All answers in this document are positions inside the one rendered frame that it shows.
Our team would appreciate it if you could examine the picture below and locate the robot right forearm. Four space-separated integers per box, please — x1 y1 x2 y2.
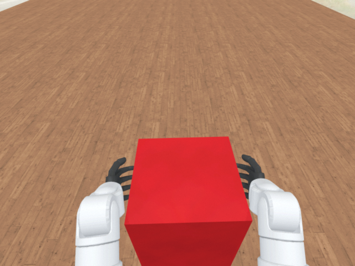
248 178 309 266

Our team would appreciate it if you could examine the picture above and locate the robot right hand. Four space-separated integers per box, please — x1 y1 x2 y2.
236 155 265 200

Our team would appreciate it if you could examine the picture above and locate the carton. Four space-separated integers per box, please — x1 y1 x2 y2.
124 136 252 266

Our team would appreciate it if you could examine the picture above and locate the robot left forearm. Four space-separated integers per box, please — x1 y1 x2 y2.
75 182 125 266

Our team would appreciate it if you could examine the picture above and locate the robot left hand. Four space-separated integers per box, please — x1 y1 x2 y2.
105 157 134 201

